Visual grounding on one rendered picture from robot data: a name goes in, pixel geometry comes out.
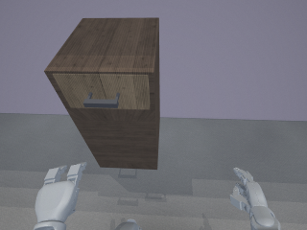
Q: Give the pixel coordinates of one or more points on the handle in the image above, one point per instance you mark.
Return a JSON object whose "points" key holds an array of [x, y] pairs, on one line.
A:
{"points": [[101, 103]]}

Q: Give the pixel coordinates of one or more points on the cabinet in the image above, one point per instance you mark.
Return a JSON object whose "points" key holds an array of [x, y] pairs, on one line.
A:
{"points": [[117, 137]]}

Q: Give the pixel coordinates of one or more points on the left robot shin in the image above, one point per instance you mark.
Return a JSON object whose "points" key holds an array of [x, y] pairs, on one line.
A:
{"points": [[131, 220]]}

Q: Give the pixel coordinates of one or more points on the left robot hand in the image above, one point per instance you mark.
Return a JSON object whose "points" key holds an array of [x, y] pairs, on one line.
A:
{"points": [[57, 200]]}

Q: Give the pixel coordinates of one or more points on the right robot hand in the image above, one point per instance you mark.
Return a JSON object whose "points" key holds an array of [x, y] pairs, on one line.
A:
{"points": [[251, 194]]}

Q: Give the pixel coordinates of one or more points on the right robot forearm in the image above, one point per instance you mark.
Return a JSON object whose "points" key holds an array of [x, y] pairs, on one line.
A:
{"points": [[262, 218]]}

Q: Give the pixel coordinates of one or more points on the drawer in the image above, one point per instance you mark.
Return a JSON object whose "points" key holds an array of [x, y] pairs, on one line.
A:
{"points": [[134, 89]]}

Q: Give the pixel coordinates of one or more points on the left robot forearm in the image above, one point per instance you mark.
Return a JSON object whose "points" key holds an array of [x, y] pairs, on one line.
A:
{"points": [[50, 225]]}

